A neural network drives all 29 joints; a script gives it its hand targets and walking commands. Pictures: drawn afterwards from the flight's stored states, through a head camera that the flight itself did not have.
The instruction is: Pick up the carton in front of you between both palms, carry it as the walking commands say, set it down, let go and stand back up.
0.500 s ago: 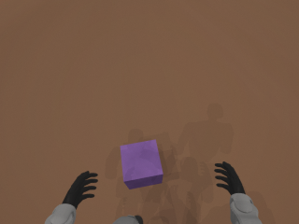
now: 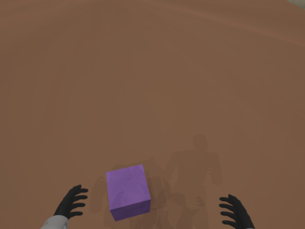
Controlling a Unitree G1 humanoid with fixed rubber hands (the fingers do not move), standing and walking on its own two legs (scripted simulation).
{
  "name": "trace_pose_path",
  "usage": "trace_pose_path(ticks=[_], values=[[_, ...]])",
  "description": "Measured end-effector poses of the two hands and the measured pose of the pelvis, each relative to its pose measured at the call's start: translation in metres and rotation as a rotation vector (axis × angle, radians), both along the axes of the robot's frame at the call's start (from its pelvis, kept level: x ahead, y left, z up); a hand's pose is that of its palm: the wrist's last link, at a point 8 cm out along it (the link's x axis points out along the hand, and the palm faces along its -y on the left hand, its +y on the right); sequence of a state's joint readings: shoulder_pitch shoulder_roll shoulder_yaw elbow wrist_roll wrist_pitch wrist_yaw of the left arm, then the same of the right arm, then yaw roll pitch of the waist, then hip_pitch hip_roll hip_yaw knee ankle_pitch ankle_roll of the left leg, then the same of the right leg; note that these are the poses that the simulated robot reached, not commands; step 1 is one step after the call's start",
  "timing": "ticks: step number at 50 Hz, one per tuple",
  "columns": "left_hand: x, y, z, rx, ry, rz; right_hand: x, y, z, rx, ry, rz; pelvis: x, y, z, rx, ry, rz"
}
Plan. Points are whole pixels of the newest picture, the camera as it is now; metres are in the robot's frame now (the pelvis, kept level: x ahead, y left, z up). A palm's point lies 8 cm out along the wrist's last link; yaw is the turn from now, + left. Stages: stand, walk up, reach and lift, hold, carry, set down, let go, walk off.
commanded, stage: let go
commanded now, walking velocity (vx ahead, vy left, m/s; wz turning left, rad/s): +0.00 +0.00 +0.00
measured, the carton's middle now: (128, 193) +0.42 +0.13 -0.65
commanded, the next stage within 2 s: stand in 0.12 s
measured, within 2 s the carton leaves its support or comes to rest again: neither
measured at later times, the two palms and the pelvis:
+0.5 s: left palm (37, 226) +0.15 +0.31 -0.11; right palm out of the picture +0.12 -0.27 -0.07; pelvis +0.01 +0.04 +0.00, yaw -2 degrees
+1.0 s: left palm out of the picture +0.14 +0.32 -0.11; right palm out of the picture +0.11 -0.27 -0.08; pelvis +0.01 +0.04 +0.00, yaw -3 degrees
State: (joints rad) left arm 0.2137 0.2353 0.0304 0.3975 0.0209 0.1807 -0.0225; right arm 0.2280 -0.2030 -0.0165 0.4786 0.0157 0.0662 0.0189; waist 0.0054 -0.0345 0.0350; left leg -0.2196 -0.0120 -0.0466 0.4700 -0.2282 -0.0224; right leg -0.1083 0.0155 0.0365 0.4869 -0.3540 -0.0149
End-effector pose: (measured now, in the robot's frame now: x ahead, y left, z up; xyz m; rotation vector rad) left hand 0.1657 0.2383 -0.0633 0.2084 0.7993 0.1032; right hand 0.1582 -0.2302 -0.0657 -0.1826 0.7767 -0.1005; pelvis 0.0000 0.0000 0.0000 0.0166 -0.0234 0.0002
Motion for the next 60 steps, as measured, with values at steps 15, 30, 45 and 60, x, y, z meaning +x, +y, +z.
trace_pose_path(ticks=[15,30,45,60], values=[[-0.023,0.057,-0.03,0.081,0.059,-0.025,-0.039,-0.024,-0.008,-0.192,0.146,-0.051,-0.004,0.028,-0.005,-0.018,0.03,-0.021],[-0.008,0.076,-0.042,0.114,0.139,-0.038,-0.033,-0.029,-0.011,-0.212,0.199,-0.107,0.017,0.038,-0.003,-0.021,0.034,-0.045],[-0.018,0.082,-0.042,0.133,0.178,-0.022,-0.044,-0.031,-0.017,-0.199,0.236,-0.123,0.014,0.038,0.0,-0.018,0.013,-0.047],[-0.054,0.088,-0.045,0.142,0.251,-0.01,-0.065,-0.041,-0.016,-0.207,0.279,-0.126,0.001,0.036,0.005,-0.02,-0.006,-0.046]])
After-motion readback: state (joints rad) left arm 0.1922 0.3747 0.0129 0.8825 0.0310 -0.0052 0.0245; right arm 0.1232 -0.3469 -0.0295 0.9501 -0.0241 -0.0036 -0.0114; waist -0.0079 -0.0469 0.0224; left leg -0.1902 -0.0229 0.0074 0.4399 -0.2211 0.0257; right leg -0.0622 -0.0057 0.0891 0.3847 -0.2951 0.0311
